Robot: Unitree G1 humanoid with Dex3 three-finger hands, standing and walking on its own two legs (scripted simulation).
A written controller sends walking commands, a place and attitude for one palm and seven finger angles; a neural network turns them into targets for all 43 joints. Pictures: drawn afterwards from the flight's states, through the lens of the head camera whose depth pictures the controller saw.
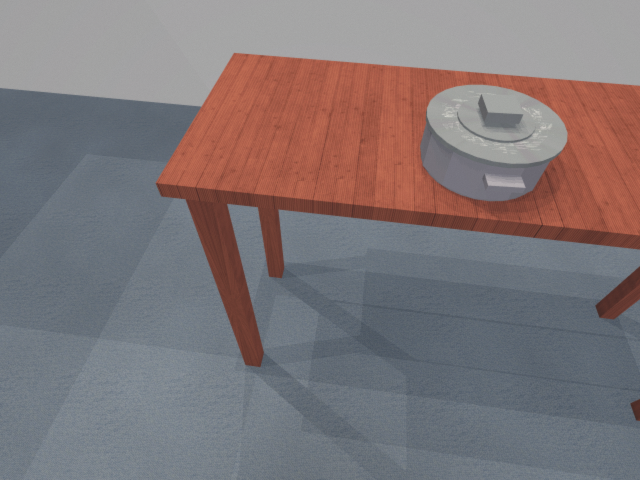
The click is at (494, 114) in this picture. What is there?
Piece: lid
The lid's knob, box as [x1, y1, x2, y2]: [478, 94, 523, 123]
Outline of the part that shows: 481,94 478,104 484,121 509,123 519,122 523,114 514,95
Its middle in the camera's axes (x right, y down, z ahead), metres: +0.27 -0.20 +0.59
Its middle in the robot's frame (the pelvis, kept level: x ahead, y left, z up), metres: +0.61 -0.24 +0.15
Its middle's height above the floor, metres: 0.92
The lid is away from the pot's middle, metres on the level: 0.00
